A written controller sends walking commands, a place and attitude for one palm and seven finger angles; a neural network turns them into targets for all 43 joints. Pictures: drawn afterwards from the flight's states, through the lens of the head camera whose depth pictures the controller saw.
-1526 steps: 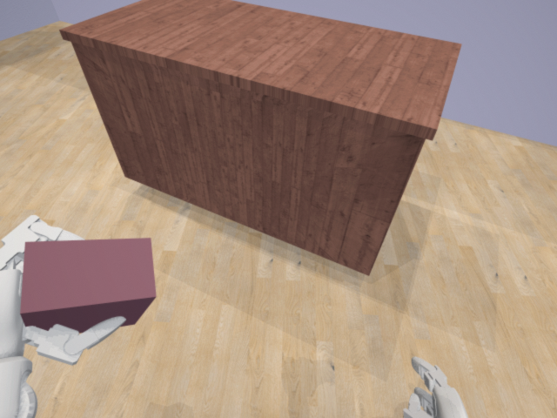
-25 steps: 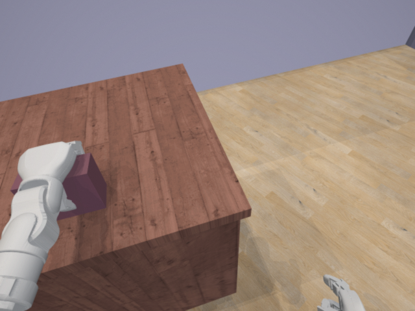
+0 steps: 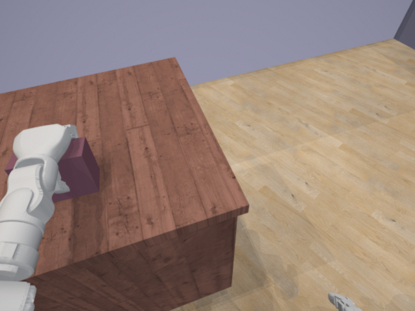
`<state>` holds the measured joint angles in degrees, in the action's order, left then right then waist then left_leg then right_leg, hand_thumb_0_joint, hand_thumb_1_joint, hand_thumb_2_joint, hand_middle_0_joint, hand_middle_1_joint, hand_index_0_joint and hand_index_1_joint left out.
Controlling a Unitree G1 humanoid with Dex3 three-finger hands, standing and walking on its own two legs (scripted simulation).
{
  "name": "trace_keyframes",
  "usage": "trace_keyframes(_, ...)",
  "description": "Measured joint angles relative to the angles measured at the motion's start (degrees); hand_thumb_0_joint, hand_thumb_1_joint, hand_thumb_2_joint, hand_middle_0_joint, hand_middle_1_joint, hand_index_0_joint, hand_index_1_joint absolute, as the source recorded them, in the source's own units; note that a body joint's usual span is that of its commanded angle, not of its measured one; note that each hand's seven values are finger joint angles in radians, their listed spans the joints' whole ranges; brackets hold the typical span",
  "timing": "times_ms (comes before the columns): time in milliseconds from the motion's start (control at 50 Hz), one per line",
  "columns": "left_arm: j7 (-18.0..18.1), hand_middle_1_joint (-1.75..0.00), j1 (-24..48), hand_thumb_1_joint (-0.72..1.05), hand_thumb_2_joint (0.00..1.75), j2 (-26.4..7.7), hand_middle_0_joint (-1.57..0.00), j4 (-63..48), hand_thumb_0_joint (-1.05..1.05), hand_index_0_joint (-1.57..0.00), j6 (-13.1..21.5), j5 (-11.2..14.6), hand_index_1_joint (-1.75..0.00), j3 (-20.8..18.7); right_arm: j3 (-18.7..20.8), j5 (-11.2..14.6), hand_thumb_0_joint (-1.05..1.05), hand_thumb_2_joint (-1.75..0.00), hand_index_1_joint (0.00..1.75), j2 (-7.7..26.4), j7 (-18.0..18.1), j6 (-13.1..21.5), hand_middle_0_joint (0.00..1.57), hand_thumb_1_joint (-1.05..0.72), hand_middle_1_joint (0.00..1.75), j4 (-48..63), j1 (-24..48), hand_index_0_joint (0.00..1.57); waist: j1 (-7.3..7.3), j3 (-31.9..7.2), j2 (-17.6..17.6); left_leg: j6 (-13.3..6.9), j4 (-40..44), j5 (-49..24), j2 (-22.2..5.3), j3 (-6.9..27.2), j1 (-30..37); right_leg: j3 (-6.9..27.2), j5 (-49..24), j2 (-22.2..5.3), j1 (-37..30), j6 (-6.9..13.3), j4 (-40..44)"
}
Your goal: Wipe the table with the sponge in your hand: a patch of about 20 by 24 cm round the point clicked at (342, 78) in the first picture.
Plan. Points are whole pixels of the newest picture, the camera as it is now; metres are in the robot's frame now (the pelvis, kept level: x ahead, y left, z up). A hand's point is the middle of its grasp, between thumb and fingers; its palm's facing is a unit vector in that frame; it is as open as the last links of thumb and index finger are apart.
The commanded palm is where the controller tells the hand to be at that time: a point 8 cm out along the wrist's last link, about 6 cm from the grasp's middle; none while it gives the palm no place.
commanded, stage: wipe forward along the first lane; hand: left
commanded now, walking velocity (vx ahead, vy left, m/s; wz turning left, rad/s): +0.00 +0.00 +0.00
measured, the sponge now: (62, 177) +0.35 +0.34 +0.06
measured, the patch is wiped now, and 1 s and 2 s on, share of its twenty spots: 0.65 0.70 0.80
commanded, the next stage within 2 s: slide across to the middle lane in 0.18 s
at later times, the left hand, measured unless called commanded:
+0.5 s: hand (67, 144) +0.40 +0.34 +0.10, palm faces -0.08 +0.03 -1.00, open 10.4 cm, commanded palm +0.39 +0.32 +0.15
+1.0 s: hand (94, 138) +0.42 +0.28 +0.10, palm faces -0.04 -0.01 -1.00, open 10.4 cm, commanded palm +0.40 +0.27 +0.16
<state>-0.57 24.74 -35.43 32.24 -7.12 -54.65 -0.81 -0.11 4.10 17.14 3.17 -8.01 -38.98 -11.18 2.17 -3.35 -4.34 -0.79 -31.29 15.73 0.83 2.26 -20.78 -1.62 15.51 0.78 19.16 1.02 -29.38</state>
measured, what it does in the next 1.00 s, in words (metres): stands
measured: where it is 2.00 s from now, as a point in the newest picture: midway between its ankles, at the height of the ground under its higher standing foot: outside the picture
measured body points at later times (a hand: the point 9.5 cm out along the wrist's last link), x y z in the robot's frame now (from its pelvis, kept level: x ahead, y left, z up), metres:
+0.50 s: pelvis +0.01 +0.01 +0.00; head +0.05 -0.02 +0.45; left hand +0.40 +0.33 +0.16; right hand +0.11 -0.26 -0.14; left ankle +0.00 +0.11 -0.73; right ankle -0.01 -0.11 -0.73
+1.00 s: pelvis +0.04 +0.01 +0.01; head +0.06 -0.02 +0.45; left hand +0.42 +0.28 +0.16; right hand +0.21 -0.24 -0.12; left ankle +0.00 +0.11 -0.73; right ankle -0.01 -0.11 -0.73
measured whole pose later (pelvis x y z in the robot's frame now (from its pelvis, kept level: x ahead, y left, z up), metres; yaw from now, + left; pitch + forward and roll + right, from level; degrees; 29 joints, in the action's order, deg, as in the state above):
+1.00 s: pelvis +0.04 +0.01 +0.01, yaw +1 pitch +5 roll +0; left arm 0.9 30.3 -27.8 29.8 -18.4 -54.4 8.1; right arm -0.7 4.3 16.4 1.5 -9.8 -38.7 -6.8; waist 2.0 -3.2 -4.7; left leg -1.3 -26.8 16.4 1.7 2.5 -15.5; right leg -1.7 16.5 -0.1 13.8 0.5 -25.1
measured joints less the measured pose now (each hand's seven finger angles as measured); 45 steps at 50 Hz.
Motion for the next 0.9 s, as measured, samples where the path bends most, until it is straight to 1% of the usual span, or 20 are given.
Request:
trace_keyframes(120, 0.5, -1.31, 2.1, -0.53, 1.02, -0.7, -0.70, 3.1, 0.01, -0.72, 1.6, -0.3, -1.32, -0.5, 0.2, 0.1, 0.00, -0.90, 0.30, 0.2, -0.1, -0.3, 0.20, -0.90, 0.30, -0.2, -0.8, 0.20, -0.32, -0.2, 0.2, -0.1, -0.4, 0.2, -0.1, -0.1, -0.9, 0.1, 0.0, 0.1, 0.8, 0.0, -0.2)
trace_keyframes(220, 0.8, -1.31, 5.9, -0.53, 1.02, -1.3, -0.70, 7.4, 0.01, -0.72, 2.4, -1.0, -1.32, 0.1, 0.2, 0.2, 0.00, -0.90, 0.30, 0.3, -0.1, -0.4, 0.20, -0.90, 0.30, -0.7, -1.4, 0.20, -0.56, -0.2, 0.4, -0.1, -0.8, 0.2, 0.1, 0.1, -1.9, -0.1, 0.1, 0.0, 1.8, -0.1, -0.5)
trace_keyframes(300, 0.8, -1.31, 8.9, -0.53, 1.02, -2.2, -0.70, 11.3, 0.01, -0.72, 3.5, -1.7, -1.32, -0.2, 0.2, 0.2, 0.00, -0.90, 0.30, 0.2, -0.1, -0.6, 0.20, -0.90, 0.30, -1.0, -1.7, 0.20, -1.07, -0.4, 0.6, -0.1, -1.0, 0.3, 0.0, 0.1, -2.8, -0.1, 0.1, 0.0, 2.5, -0.1, -0.6)
trace_keyframes(380, 0.7, -1.31, 9.9, -0.53, 1.02, -2.7, -0.70, 12.4, 0.01, -0.72, 3.7, -2.0, -1.32, 0.8, 0.6, 0.2, 0.00, -0.90, 0.30, 0.2, -0.3, -0.7, 0.20, -0.90, 0.30, -0.8, -2.6, 0.20, -1.34, -0.4, 0.5, -0.1, -1.0, 0.4, -0.1, 0.1, -3.0, -0.1, 0.0, 0.1, 2.7, -0.1, -0.2)
trace_keyframes(480, 2.0, -1.32, 9.5, -0.53, 1.03, -1.3, -0.70, 10.4, 0.01, -0.71, 3.2, -0.8, -1.32, 2.1, 1.1, 0.3, 0.00, -0.90, 0.30, 0.1, -0.4, -1.0, 0.20, -0.90, 0.30, -1.6, -3.3, 0.20, -1.12, -0.3, 0.2, -0.4, -0.4, 0.5, 0.1, 0.0, -2.2, 0.0, 0.0, 0.0, 1.7, -0.3, 0.6)
trace_keyframes(600, 3.1, -1.32, 9.4, -0.53, 1.03, 1.5, -0.69, 8.0, 0.00, -0.71, 0.4, -0.1, -1.33, 3.9, 0.9, 0.3, 0.00, -0.90, 0.30, -0.4, -0.8, -1.3, 0.20, -0.90, 0.30, -2.4, -2.3, 0.20, -1.05, -0.2, 0.1, -0.6, 1.0, 0.4, 0.5, 0.0, -0.5, 0.0, 0.1, -0.5, 0.0, -0.5, 1.7)
trace_keyframes(700, 3.5, -1.33, 8.1, -0.52, 1.03, 4.4, -0.69, 4.2, 0.00, -0.70, -2.8, 0.2, -1.33, 5.3, 0.5, 0.2, 0.00, -0.90, 0.30, -0.9, -1.2, -1.5, 0.20, -0.90, 0.30, -2.0, -0.3, 0.20, -1.09, -0.1, -0.2, -0.7, 2.3, 0.4, 0.8, -0.2, 1.6, 0.3, 0.2, -0.8, -1.8, -0.7, 2.7)
trace_keyframes(760, 3.7, -1.33, 7.4, -0.52, 1.03, 5.8, -0.69, 2.6, 0.00, -0.70, -5.0, -0.1, -1.33, 6.1, 0.0, 0.1, 0.00, -0.90, 0.30, -1.2, -1.4, -1.6, 0.20, -0.90, 0.30, -1.5, 1.2, 0.20, -1.09, -0.1, -0.3, -0.8, 3.1, 0.4, 0.9, -0.4, 2.7, 0.4, 0.4, -0.9, -2.7, -0.8, 3.1)
trace_keyframes(900, 2.7, -1.33, 5.4, -0.52, 1.03, 7.0, -0.68, -0.6, 0.00, -0.70, -9.3, 0.2, -1.33, 7.1, -0.7, 0.1, 0.00, -0.90, 0.30, -1.2, -1.7, -1.8, 0.20, -0.90, 0.30, 0.0, 3.7, 0.20, -0.83, -0.1, -0.4, -0.7, 4.4, 0.5, 0.8, -0.4, 4.6, 0.5, 0.6, -0.8, -4.5, -0.7, 4.1)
